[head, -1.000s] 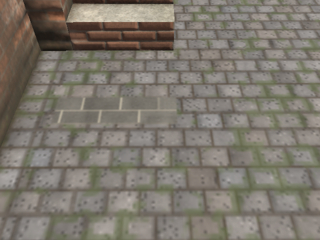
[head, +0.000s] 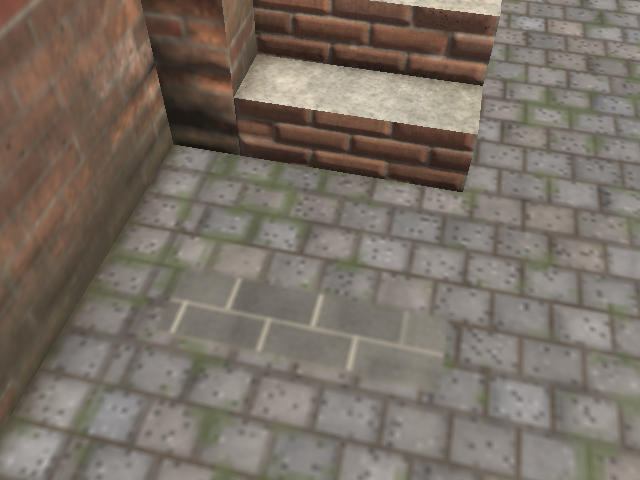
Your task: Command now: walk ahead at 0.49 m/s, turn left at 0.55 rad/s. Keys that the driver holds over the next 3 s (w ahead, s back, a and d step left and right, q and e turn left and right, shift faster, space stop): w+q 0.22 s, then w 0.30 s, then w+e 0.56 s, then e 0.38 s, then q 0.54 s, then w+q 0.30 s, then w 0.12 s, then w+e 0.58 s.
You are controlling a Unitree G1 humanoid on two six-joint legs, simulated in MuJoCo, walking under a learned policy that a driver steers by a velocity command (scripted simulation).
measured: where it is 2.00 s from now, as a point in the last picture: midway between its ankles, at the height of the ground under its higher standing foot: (330, 381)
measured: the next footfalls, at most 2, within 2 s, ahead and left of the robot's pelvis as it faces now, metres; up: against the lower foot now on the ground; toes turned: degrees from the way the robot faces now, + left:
right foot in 0.24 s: +0.30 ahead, -0.14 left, +0.00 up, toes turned +13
left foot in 0.72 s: +0.49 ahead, +0.16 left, +0.00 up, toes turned +10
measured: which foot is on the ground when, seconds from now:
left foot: down 0.00-0.24, up 0.26-0.70, down 0.72-1.00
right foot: up 0.00-0.22, down 0.24-0.72, up 0.74-1.00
